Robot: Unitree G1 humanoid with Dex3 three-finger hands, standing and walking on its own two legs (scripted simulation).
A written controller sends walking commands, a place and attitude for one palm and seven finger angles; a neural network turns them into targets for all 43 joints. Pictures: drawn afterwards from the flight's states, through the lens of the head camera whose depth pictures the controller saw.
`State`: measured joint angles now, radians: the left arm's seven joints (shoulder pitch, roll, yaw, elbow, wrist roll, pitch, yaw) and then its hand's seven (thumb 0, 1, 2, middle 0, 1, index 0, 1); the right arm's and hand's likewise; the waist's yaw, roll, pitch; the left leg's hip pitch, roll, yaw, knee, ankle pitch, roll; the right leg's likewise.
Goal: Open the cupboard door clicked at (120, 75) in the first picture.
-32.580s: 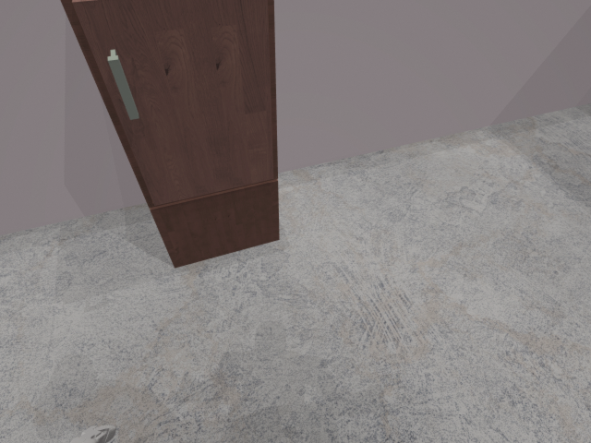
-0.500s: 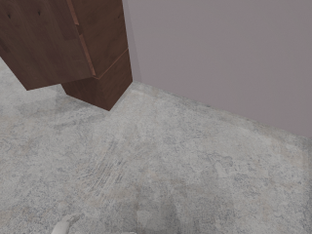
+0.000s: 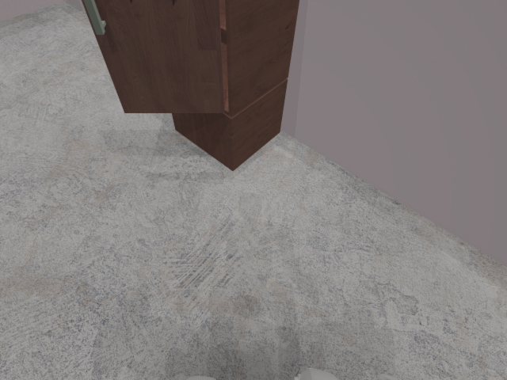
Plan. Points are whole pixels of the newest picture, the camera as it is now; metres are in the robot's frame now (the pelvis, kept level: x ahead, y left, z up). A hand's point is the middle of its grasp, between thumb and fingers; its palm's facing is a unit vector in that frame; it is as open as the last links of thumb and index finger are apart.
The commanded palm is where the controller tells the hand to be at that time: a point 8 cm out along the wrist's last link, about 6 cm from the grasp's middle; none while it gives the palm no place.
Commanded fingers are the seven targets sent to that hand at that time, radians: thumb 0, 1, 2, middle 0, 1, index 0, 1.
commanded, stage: turn to face it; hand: left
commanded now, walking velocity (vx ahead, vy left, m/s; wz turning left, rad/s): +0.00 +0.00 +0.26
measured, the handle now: (93, 4) +1.03 +0.55 +0.04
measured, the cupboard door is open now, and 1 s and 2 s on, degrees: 44 44 44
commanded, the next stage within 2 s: take the last steps up to it in 0.06 s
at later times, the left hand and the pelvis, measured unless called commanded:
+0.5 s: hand out of the picture -0.02 +0.20 -0.18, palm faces +0.27 -0.95 -0.19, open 7.3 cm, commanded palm none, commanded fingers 0.00 0.90 0.90 -0.20 -0.30 -0.20 -0.30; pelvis +0.04 +0.02 +0.00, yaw +10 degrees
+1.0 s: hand (127, 311) +0.24 +0.26 -0.15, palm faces +0.25 -0.95 -0.20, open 7.4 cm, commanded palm none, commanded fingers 0.00 0.90 0.90 -0.20 -0.30 -0.20 -0.30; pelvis +0.18 +0.07 +0.00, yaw +13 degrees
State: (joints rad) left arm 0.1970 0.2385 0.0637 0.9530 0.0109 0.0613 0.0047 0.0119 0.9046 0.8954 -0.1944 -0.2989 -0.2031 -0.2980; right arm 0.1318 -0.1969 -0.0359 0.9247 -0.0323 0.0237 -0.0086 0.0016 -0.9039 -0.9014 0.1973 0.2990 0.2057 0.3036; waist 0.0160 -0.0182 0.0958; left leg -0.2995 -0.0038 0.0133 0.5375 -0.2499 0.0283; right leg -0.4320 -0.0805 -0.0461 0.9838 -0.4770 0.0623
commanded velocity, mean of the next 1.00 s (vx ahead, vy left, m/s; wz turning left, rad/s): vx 0.26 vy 0.13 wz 0.14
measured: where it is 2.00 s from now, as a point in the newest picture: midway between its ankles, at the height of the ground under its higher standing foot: (193, 283)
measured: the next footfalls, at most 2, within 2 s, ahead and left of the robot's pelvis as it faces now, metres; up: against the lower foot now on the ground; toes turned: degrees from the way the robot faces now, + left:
right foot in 0.12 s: +0.04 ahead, -0.14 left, +0.00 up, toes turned -1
left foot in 0.50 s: +0.09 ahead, +0.14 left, +0.00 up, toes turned +16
